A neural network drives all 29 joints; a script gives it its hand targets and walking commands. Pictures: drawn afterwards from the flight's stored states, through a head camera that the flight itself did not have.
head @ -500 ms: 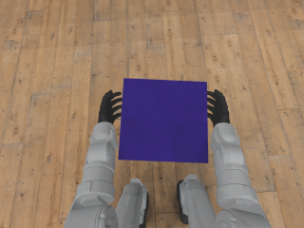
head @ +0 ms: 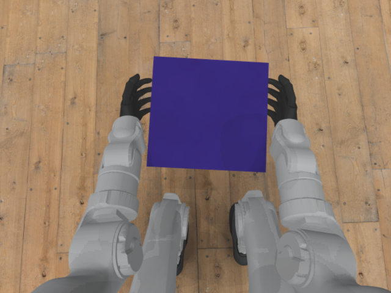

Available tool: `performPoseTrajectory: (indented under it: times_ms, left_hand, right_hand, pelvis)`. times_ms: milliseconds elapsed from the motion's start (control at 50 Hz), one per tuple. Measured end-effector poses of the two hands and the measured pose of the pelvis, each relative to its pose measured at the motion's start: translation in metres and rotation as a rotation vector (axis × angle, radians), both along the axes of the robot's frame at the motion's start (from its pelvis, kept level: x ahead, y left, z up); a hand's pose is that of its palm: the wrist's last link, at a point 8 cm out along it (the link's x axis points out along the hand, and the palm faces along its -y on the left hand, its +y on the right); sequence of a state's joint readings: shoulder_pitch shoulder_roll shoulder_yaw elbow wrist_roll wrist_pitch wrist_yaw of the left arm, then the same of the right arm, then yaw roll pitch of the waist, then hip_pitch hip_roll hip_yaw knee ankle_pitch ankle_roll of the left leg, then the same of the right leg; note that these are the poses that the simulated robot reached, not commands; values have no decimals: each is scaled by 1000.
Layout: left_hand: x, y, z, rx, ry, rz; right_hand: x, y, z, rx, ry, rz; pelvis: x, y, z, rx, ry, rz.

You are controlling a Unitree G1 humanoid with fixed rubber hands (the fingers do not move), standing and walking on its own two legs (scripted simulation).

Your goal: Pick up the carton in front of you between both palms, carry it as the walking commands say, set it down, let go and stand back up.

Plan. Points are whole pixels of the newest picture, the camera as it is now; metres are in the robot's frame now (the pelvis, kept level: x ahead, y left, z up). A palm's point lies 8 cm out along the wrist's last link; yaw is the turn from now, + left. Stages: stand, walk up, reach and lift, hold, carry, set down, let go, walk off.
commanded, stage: set down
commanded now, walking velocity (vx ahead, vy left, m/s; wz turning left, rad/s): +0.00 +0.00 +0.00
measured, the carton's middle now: (204, 125) +0.45 +0.01 -0.18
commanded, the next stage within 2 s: none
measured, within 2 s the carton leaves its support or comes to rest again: rests again in 1.04 s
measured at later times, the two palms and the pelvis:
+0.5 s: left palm (148, 119) +0.49 +0.16 -0.26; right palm (262, 118) +0.49 -0.14 -0.25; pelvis -0.02 +0.00 -0.11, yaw +0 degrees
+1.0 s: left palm (152, 123) +0.49 +0.16 -0.30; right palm (260, 119) +0.49 -0.14 -0.28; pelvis -0.02 +0.00 -0.14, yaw -1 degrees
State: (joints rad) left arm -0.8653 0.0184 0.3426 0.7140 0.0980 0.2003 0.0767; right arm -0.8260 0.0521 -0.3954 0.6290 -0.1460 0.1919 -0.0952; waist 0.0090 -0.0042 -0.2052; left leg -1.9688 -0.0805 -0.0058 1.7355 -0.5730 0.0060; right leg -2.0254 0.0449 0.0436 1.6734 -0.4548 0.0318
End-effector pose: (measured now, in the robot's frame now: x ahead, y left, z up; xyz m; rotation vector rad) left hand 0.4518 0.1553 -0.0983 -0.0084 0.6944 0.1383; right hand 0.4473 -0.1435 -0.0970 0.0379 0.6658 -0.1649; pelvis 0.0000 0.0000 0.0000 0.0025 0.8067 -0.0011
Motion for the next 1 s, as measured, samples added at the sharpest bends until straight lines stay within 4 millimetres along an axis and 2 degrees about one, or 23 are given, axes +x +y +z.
performPoseTrajectory:
  times_ms: [100, 260, 440, 520, 640, 1000]
  left_hand:
    - [5, 0, -28, 16, 9, -4]
    - [26, 7, -75, 39, 0, -18]
    - [31, 6, -142, 43, 39, -36]
    - [36, 2, -163, 38, 38, -44]
    - [44, -2, -178, 28, 37, -54]
    - [34, 0, -201, 39, 83, -69]
  right_hand:
    - [6, 0, -29, 11, 9, 1]
    - [27, 7, -78, -5, 1, 21]
    - [29, 6, -145, -10, 43, 15]
    - [43, 1, -152, -42, 44, 36]
    - [52, -2, -160, -63, 44, 36]
    - [46, 0, -181, -67, 90, 46]
  pelvis:
    - [-6, -2, -21, 6, 4, -4]
    - [-17, -5, -61, 9, 1, 0]
    - [-22, -5, -98, 3, -21, 4]
    - [-23, -4, -112, 0, -43, -1]
    - [-22, -2, -126, -6, -61, -4]
    - [-25, 3, -137, -17, -92, 5]
